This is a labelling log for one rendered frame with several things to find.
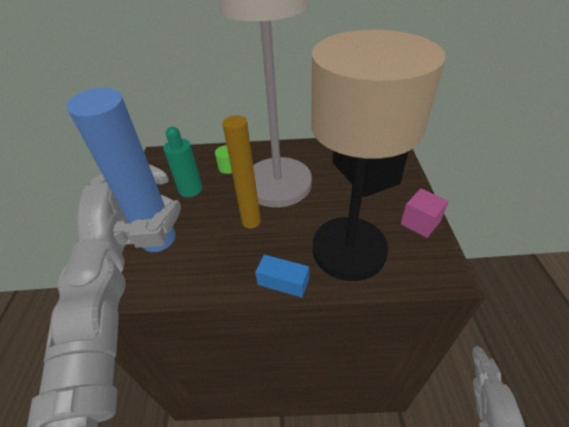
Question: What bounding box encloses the right robot hand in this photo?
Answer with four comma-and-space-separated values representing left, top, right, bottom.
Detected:
472, 346, 525, 427

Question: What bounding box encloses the left robot hand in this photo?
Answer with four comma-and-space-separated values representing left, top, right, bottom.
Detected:
77, 165, 180, 253

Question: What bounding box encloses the left robot arm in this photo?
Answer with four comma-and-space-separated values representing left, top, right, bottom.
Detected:
27, 239, 125, 427

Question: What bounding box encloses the desk lamp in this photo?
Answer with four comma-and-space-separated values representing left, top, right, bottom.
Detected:
311, 29, 445, 281
219, 0, 312, 207

